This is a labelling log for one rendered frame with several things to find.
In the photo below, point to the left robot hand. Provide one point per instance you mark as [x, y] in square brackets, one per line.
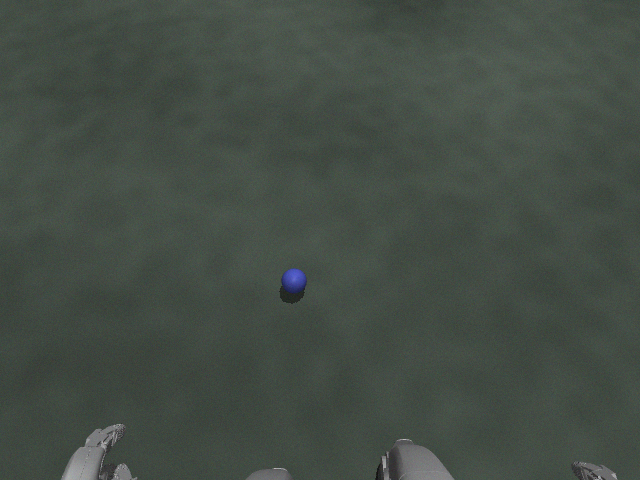
[87, 462]

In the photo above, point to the ball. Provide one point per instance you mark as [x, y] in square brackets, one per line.
[294, 280]

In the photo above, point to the right robot hand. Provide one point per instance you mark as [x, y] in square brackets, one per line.
[588, 471]

